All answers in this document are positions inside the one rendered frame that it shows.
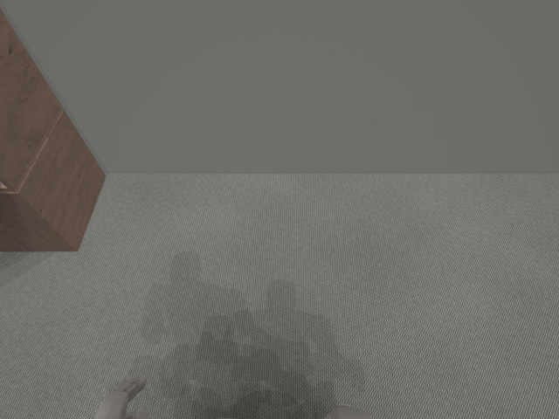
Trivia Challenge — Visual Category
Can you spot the left robot hand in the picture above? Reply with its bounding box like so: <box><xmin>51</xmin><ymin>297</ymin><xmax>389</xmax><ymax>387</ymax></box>
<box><xmin>93</xmin><ymin>377</ymin><xmax>154</xmax><ymax>419</ymax></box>

